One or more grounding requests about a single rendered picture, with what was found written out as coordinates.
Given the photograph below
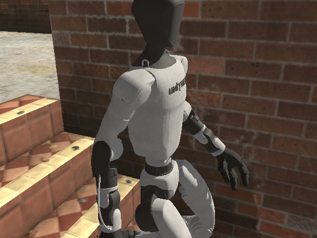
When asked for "stairs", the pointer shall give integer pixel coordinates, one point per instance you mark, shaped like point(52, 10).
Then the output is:
point(47, 188)

